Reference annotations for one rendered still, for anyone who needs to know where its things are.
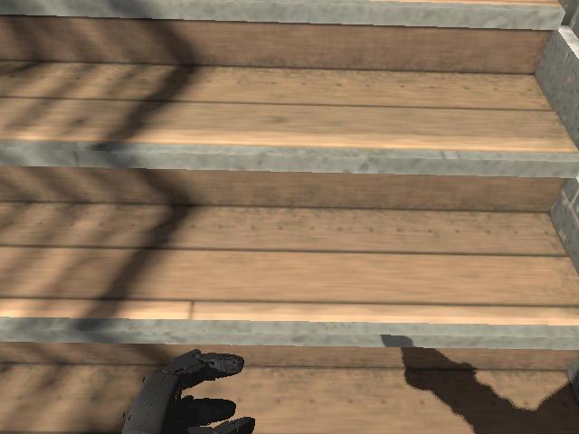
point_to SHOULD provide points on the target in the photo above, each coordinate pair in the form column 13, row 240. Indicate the robot left hand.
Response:
column 159, row 409

